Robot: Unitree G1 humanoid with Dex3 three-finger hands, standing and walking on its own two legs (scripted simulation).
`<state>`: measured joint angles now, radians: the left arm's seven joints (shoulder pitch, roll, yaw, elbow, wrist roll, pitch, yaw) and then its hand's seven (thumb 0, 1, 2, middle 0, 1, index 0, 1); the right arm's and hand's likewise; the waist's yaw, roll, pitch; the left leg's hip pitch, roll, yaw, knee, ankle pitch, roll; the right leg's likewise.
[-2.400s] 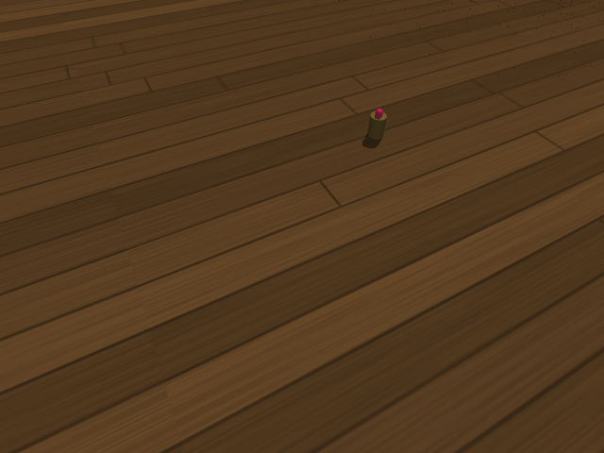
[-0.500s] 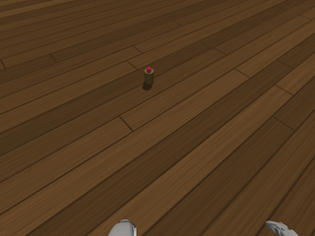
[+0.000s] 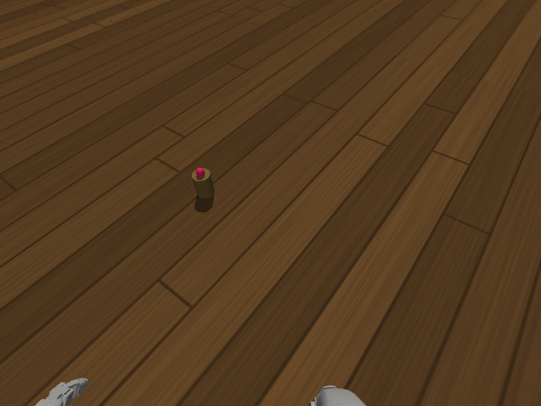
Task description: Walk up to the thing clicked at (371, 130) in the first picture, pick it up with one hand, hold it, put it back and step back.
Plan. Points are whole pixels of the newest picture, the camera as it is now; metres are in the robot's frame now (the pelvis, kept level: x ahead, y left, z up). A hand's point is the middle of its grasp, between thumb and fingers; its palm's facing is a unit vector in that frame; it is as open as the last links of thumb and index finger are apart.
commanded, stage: walk up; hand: left
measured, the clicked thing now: (202, 180) +1.22 +0.27 -0.67
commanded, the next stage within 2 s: none
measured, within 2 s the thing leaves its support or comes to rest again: neither
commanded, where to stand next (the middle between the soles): +0.86 +0.05 m, yaw +0 degrees
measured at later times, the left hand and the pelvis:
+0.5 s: hand (81, 374) +0.24 +0.33 -0.14, palm faces -0.01 -0.93 -0.36, open 7.4 cm; pelvis +0.23 +0.04 +0.01, yaw +0 degrees
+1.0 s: hand (128, 218) +0.55 +0.29 -0.11, palm faces -0.10 -0.91 -0.40, open 7.4 cm; pelvis +0.43 +0.03 +0.01, yaw -2 degrees
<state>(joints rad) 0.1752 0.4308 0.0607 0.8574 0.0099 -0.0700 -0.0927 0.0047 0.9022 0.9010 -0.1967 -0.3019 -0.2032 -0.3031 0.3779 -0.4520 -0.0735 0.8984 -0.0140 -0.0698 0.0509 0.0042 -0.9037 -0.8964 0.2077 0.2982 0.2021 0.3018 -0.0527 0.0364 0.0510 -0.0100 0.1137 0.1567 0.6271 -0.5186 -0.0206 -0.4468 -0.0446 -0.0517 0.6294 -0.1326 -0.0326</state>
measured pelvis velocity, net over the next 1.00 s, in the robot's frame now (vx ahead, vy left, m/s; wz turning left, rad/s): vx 0.43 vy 0.03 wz -0.03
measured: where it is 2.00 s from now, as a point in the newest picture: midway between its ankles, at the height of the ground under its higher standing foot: (257, 269)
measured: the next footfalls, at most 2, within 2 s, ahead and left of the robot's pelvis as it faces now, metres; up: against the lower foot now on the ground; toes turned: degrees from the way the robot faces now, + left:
left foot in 0.44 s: +0.36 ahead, +0.16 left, +0.00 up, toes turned +6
right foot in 0.96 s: +0.56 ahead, -0.09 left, +0.00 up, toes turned -6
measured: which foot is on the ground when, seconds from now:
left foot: down 0.00-0.00, up 0.02-0.42, down 0.44-1.00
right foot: down 0.00-0.48, up 0.50-0.94, down 0.96-1.00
